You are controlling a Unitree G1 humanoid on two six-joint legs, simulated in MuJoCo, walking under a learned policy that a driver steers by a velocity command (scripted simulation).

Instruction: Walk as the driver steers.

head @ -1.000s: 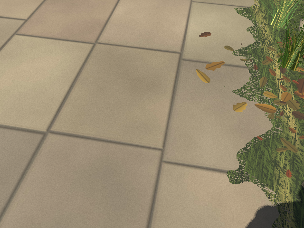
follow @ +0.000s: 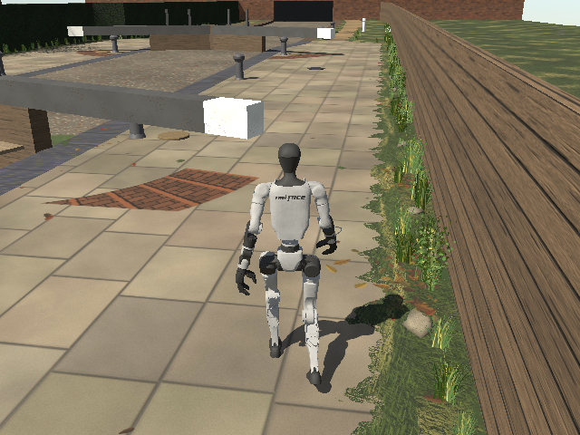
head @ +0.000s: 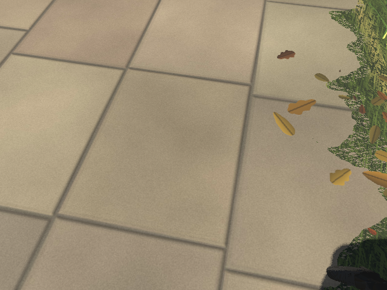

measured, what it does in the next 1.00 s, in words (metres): walks ahead, turning right: right foot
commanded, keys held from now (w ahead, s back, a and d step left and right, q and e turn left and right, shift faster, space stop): w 0.04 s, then w+e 0.58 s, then w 0.38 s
